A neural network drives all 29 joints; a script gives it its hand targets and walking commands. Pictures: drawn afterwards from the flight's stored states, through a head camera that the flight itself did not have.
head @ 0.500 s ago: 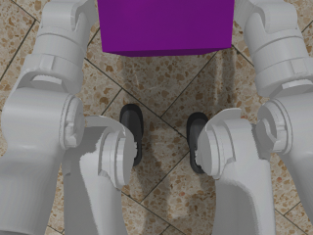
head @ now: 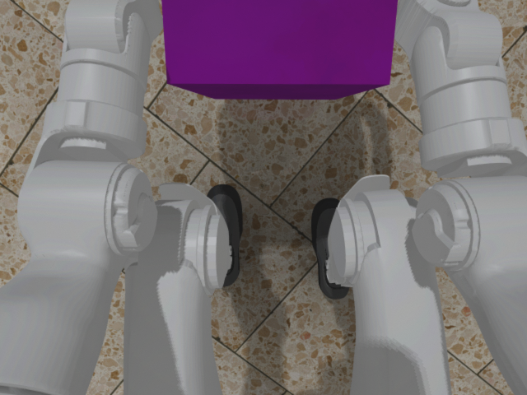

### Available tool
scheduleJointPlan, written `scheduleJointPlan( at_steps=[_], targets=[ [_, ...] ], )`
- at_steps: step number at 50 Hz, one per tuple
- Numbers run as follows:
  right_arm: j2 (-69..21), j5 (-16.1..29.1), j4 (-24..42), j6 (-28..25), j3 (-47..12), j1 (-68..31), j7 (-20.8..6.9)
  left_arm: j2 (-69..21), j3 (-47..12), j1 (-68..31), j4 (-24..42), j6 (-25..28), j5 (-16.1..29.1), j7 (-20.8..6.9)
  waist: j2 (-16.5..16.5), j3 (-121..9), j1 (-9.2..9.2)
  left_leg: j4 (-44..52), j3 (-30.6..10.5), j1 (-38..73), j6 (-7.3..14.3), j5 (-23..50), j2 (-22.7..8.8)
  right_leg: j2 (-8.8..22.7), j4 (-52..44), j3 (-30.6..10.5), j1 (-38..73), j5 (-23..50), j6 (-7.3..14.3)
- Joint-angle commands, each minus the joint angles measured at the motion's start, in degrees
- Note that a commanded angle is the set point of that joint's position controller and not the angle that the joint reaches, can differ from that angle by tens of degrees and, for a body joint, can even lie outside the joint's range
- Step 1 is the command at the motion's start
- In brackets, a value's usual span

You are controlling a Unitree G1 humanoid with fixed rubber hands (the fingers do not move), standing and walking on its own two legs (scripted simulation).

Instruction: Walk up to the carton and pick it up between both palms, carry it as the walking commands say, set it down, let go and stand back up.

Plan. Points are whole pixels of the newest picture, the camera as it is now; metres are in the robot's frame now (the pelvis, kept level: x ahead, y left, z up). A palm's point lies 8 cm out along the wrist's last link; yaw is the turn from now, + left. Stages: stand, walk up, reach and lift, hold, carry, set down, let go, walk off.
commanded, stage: reach and lift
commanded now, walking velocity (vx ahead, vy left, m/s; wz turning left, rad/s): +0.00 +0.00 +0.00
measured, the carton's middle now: (277, 2) +0.56 +0.01 -0.17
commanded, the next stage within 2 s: none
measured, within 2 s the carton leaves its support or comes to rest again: neither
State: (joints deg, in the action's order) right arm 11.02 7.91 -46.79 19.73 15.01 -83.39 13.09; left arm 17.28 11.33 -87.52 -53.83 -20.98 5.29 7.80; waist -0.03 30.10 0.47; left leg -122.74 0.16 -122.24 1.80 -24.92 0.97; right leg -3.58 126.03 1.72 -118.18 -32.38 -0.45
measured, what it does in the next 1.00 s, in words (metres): rises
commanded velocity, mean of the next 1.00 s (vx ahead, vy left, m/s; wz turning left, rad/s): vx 0.00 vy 0.00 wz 0.00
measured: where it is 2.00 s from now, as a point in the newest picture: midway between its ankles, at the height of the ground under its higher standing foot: (278, 258)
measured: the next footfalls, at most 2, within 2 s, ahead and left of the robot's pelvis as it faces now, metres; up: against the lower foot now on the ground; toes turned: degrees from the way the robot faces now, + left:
none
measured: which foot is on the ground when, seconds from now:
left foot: down 0.00-1.00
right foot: down 0.00-1.00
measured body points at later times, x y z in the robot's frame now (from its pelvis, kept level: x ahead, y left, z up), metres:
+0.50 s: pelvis -0.01 +0.00 +0.04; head +0.32 +0.01 +0.34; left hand +0.55 +0.16 -0.05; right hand +0.54 -0.13 -0.05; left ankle +0.16 +0.11 -0.34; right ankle +0.13 -0.11 -0.34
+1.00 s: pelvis -0.01 +0.00 +0.09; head +0.29 +0.02 +0.42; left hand +0.53 +0.16 +0.02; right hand +0.53 -0.13 +0.03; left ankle +0.16 +0.11 -0.34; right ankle +0.13 -0.11 -0.34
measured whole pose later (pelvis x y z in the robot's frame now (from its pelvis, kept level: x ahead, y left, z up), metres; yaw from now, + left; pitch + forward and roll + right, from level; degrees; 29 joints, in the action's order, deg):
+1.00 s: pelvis -0.01 +0.00 +0.09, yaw +1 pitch +15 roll -2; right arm 4.5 1.7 -32.4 27.5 21.2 -70.5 11.1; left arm 10.1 16.6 -75.0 -40.5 -28.3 -0.6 6.7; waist 0.0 30.1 -0.1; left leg -108.7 -0.6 -97.7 1.6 -25.9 2.3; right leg -3.7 111.2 0.7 -93.6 -32.7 -0.6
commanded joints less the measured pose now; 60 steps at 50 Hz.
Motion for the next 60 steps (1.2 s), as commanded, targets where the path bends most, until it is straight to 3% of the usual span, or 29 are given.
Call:
scheduleJointPlan(
  at_steps=[1, 5, 10, 11, 12, 17, 20, 23, 32, 33, 34, 35, 40, 46, 47, 51, 55, 59, 60],
  targets=[
    [-68.27, 3.21, 24.18, 0.73, -27.46, -45.19, -19.41, -70.82, -22.12, -38.29, 26.7, 1.13, 6.64, -14.84, 0.65, -142.59, -0.66, 11.28, 0.72, 64.91, -1.17, 17.33, 7.16, -6.57, -15.67, 2.7, 40.6, 14.89, -0.18],
    [-68.66, 0.7, 22.4, 2.41, -26.55, -43.36, -19.8, -72.43, -20.15, -33.95, 22.77, -0.79, 4.35, -15.71, 1.57, -136.4, -0.43, 13.57, 0.66, 60.9, -0.92, 12.51, 7.39, -6.67, -17.67, 2.82, 38.8, 11.04, 0.0],
    [-69.86, -0.48, 22.69, 4.59, -27.21, -41.43, -19.83, -71.95, -21.12, -35.94, 24.71, -2.42, 3.6, -16.44, 1.56, -137.46, -0.42, 15.15, 0.87, 59.9, -0.83, 9.72, 7.58, -6.64, -19.69, 1.97, 40.96, 9.87, 0.3],
    [-71.29, 0.62, 25.21, 4.88, -29.15, -41.52, -19.66, -72.69, -23.17, -36.95, 28.02, -2.5, 4.66, -16.35, 1.6, -141.9, -0.61, 15.59, 0.81, 63.07, -0.86, 11.58, 7.89, -6.99, -20.29, 1.77, 43.75, 11.66, 0.39],
    [-70.55, 0.65, 25.24, 5.23, -29.16, -42.0, -19.46, -72.23, -23.62, -38.05, 28.48, -2.88, 5.14, -16.27, 1.55, -142.19, 0.1, 15.81, 0.44, 63.8, -0.87, 11.6, 7.92, -6.91, -20.67, 1.97, 43.44, 11.59, 0.31],
    [-68.41, 2.17, 30.77, 5.53, -32.1, -43.89, -18.33, -72.45, -25.9, -36.5, 30.65, -3.84, 5.99, -15.38, 0.75, -145.78, -0.93, 16.9, -0.13, 68.27, -1.02, 13.72, 8.32, -7.15, -22.22, 0.77, 46.91, 13.35, 0.56],
    [-66.86, 1.33, 28.17, 6.08, -30.98, -42.4, -18.15, -71.35, -24.67, -34.78, 28.19, -4.38, 4.83, -14.83, 0.69, -140.61, -1.01, 18.29, -0.74, 67.31, -0.93, 11.05, 8.14, -6.96, -23.32, 0.6, 44.41, 10.52, 0.51],
    [-67.62, 0.17, 25.4, 6.17, -29.38, -40.48, -18.51, -72.97, -24.42, -34.38, 27.13, -4.34, 4.46, -14.78, 0.62, -136.83, 0.34, 20.16, -1.33, 67.41, -1.03, 8.09, 7.92, -7.01, -24.8, 0.82, 42.65, 7.88, 0.78],
    [-69.57, 0.48, 26.94, 6.79, -30.85, -37.32, -19.11, -76.2, -26.68, -31.03, 29.17, -5.14, 4.79, -15.09, -0.03, -143.71, 1.31, 23.11, -1.71, 74.26, -1.51, 12.16, 8.5, -7.69, -27.8, 0.61, 47.89, 11.88, 0.8],
    [-69.93, 0.8, 27.74, 6.91, -31.53, -37.28, -18.99, -76.07, -27.07, -30.37, 29.56, -5.3, 4.83, -15.14, 0.07, -143.98, 0.45, 23.49, -1.29, 74.45, -1.55, 12.96, 8.71, -7.67, -28.68, 0.19, 49.49, 12.53, 0.68],
    [-69.38, 0.21, 26.83, 6.86, -30.72, -37.12, -19.0, -75.56, -26.32, -29.9, 27.96, -5.25, 4.24, -15.28, 0.38, -141.49, 0.85, 23.89, -1.65, 72.86, -1.43, 12.08, 8.53, -7.55, -29.06, 0.09, 48.54, 11.9, 0.65],
    [-69.57, 0.99, 28.96, 6.84, -32.02, -37.33, -18.92, -75.94, -27.82, -30.58, 30.63, -5.2, 4.91, -15.16, -0.21, -144.84, 0.61, 24.07, -1.55, 75.07, -1.57, 13.17, 8.73, -7.72, -29.33, -0.27, 50.96, 13.21, 0.74],
    [-68.39, -0.1, 27.77, 6.93, -30.99, -36.75, -18.75, -76.22, -27.73, -29.88, 28.92, -5.62, 4.59, -15.05, -0.1, -141.48, 2.12, 26.68, -2.69, 76.01, -1.58, 10.58, 8.42, -7.56, -31.47, -0.15, 50.38, 10.99, 0.91],
    [-68.45, 1.58, 30.16, 7.2, -32.8, -37.1, -18.57, -76.07, -29.44, -31.02, 32.6, -5.61, 5.62, -14.46, -0.54, -145.33, 1.62, 28.94, -2.86, 81.2, -1.55, 11.61, 8.55, -7.5, -33.91, -0.83, 55.23, 12.31, 0.76],
    [-67.87, 0.58, 27.07, 7.33, -31.18, -35.25, -18.61, -75.8, -28.87, -30.56, 31.54, -5.59, 5.26, -14.43, -0.51, -141.94, 2.4, 29.12, -2.89, 79.41, -1.74, 10.56, 8.36, -7.26, -34.56, -0.99, 53.75, 11.18, 0.91],
    [-68.49, -0.09, 24.31, 7.34, -29.97, -33.74, -19.02, -76.72, -27.87, -29.02, 29.2, -5.67, 4.1, -14.46, -1.04, -138.12, 2.27, 31.68, -3.48, 79.83, -1.79, 7.96, 8.02, -7.08, -36.44, -1.03, 52.67, 8.72, 1.01],
    [-68.63, -0.2, 25.41, 7.14, -30.37, -31.78, -19.28, -78.29, -28.94, -26.4, 29.36, -5.87, 4.25, -14.53, -1.36, -140.81, 3.2, 33.26, -3.8, 83.76, -2.12, 9.95, 7.95, -7.32, -37.84, -0.95, 54.75, 10.63, 1.07],
    [-69.68, 1.1, 28.21, 7.04, -33.01, -30.78, -19.4, -78.2, -30.76, -25.43, 33.11, -5.59, 4.56, -14.23, -0.97, -145.6, 1.85, 33.97, -3.88, 87.66, -2.24, 15.14, 8.22, -7.47, -39.17, -1.71, 59.17, 15.26, 0.86],
    [-69.16, 0.94, 28.16, 7.07, -32.74, -30.76, -19.25, -78.11, -30.65, -25.55, 32.56, -5.61, 4.6, -14.11, -0.87, -144.31, 2.59, 34.52, -3.92, 87.21, -2.21, 14.07, 8.17, -7.48, -39.92, -1.85, 59.46, 14.4, 0.76]
  ],
)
